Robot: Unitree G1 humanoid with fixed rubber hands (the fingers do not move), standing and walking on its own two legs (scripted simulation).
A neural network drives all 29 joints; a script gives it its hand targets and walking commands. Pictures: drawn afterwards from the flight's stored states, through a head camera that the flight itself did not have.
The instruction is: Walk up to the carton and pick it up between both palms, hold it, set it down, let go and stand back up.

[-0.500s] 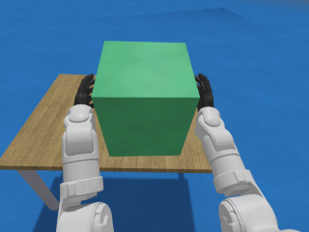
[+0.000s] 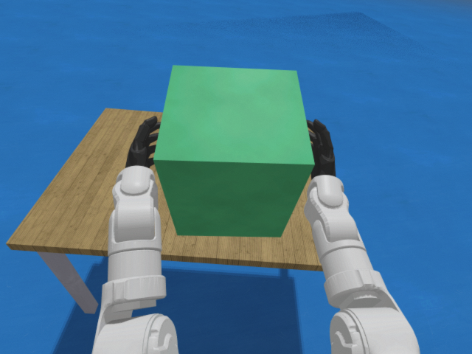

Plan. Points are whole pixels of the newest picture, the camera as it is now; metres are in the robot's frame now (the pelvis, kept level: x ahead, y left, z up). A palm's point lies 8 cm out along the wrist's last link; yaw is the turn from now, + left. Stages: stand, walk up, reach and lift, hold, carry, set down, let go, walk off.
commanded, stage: set down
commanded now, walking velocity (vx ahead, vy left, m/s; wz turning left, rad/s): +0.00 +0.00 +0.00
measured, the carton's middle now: (232, 159) +0.42 +0.00 +0.13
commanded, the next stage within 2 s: none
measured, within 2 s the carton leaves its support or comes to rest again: neither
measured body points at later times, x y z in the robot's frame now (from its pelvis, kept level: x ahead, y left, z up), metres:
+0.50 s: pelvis +0.02 -0.01 +0.00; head +0.01 +0.02 +0.45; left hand +0.40 +0.14 +0.11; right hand +0.40 -0.16 +0.13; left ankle +0.03 +0.12 -0.75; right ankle +0.01 -0.11 -0.75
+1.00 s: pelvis +0.02 -0.01 +0.00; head +0.03 +0.01 +0.45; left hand +0.41 +0.13 +0.08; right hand +0.41 -0.17 +0.10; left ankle +0.03 +0.12 -0.75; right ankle +0.01 -0.11 -0.75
